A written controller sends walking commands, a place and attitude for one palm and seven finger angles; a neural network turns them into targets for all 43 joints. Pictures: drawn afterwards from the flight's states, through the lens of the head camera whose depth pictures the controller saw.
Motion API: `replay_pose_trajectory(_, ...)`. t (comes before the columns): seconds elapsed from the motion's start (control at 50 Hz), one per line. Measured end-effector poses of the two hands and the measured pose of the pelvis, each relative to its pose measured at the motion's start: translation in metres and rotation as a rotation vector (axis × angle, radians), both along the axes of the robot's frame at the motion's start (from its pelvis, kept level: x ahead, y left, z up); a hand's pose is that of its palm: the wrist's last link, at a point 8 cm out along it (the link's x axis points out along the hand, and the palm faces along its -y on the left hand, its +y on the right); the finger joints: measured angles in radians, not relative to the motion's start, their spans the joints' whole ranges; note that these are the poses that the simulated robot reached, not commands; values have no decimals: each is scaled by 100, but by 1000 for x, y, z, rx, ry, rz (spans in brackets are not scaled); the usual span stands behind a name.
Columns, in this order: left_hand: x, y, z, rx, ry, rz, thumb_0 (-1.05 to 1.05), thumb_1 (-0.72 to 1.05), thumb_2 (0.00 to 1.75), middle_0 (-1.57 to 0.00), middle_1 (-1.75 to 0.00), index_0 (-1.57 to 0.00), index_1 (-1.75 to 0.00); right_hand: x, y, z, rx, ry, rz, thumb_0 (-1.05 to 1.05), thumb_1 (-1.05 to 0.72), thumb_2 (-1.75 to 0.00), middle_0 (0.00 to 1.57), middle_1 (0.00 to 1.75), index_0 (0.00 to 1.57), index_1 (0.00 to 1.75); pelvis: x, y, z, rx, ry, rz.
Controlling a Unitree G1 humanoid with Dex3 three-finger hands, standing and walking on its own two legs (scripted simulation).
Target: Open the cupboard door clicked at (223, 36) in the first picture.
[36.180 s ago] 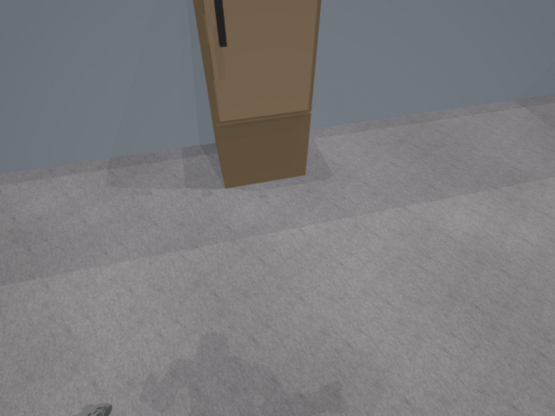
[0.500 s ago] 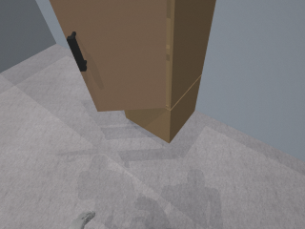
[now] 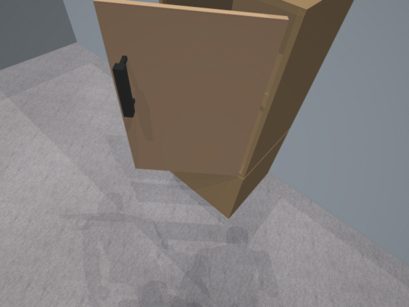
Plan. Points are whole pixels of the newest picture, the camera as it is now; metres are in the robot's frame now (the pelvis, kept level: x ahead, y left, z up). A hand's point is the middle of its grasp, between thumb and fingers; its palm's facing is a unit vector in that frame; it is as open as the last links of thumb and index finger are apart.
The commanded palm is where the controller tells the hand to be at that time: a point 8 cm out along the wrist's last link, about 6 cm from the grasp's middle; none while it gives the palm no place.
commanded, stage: come to a stop and stand still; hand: left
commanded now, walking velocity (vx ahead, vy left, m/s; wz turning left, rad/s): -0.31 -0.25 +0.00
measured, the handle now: (126, 87) +0.58 +0.26 +0.07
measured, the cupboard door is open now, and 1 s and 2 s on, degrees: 39 39 39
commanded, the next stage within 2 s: look again from close up in 1.32 s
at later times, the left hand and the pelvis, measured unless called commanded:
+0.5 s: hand out of the picture +0.07 +0.13 -0.16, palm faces -0.04 -0.97 -0.26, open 7.3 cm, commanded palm none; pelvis -0.01 -0.06 +0.00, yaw -1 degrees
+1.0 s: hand out of the picture -0.02 +0.06 -0.16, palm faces +0.04 -0.98 -0.17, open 7.3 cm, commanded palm none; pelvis +0.00 -0.10 +0.01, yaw -1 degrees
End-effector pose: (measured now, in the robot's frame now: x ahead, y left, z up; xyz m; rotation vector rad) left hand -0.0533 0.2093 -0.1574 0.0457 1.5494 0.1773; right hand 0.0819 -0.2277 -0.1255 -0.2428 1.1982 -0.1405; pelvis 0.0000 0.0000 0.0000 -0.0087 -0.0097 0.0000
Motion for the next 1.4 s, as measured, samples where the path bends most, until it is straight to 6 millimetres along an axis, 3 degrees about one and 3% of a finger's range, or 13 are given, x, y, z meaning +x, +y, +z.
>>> replay_pose_trajectory(0.06, 26, 7, 4, 2, -34, -19, 0, 91, 90, -19, -30, -20, -30, 7, 9, 3, 4, 2, -21, 0, -91, -90, 20, 30, 20, 30, 3, 4, 5, -10, 8, -10)
replay_pose_trajectory(0.18, 79, 23, 11, 40, -142, -65, 0, 91, 90, -19, -30, -20, -30, -1, -5, 11, -21, 10, -66, -1, -92, -90, 20, 30, 20, 30, 1, -1, 11, -27, 30, -29)
replay_pose_trajectory(0.28, 111, 25, 21, 81, -227, -105, 0, 91, 90, -19, -30, -20, -30, -29, -27, 11, -28, 51, -103, 0, -91, -90, 20, 30, 20, 30, -4, -13, 12, -34, 36, -30)
replay_pose_trajectory(0.4, 128, -1, 31, 116, -291, -161, 0, 91, 90, -19, -30, -20, -30, -74, -59, -5, 11, 127, -154, 0, -90, -90, 20, 30, 20, 30, -11, -40, 7, -13, 37, -26)
replay_pose_trajectory(0.46, 124, -21, 30, 135, -308, -178, 0, 91, 90, -19, -30, -20, -30, -96, -75, -20, 44, 169, -182, 0, -90, -90, 20, 30, 20, 30, -15, -58, 0, 16, 29, -26)
replay_pose_trajectory(0.54, 109, -51, 35, 111, -279, -181, 0, 91, 90, -19, -30, -20, -30, -115, -83, -20, 73, 230, -192, 1, -90, -90, 20, 30, 20, 30, -13, -71, 7, 22, 14, -23)
replay_pose_trajectory(0.68, 91, -68, 23, 94, -232, -127, 0, 94, 90, -20, -30, -21, -30, -126, -82, -21, 81, 268, -181, 1, -91, -90, 19, 30, 20, 30, -8, -86, 4, 7, 0, -10)
replay_pose_trajectory(0.86, 56, -83, 24, 70, -149, -88, 0, 94, 90, -20, -30, -20, -30, -111, -74, -17, 111, 249, -146, 1, -90, -90, 20, 30, 20, 30, -6, -96, 10, 15, -8, -18)
replay_pose_trajectory(1.04, 30, -103, 22, 25, -77, -53, 0, 91, 90, -20, -30, -20, -30, -97, -82, -14, 89, 244, -125, 1, -91, -90, 20, 30, 20, 30, 2, -98, 12, 17, -2, -14)
replay_pose_trajectory(1.22, 35, -111, 19, 4, -72, -41, 0, 91, 90, -20, -30, -20, -30, -82, -85, -12, 69, 232, -116, 1, -91, -90, 20, 30, 20, 30, 13, -98, 11, 19, 0, -12)
replay_pose_trajectory(1.4, 53, -100, 18, 23, -89, -57, 0, 91, 90, -20, -30, -20, -30, -73, -83, -11, 63, 227, -121, 1, -91, -90, 20, 30, 20, 30, 22, -95, 11, 20, 3, -16)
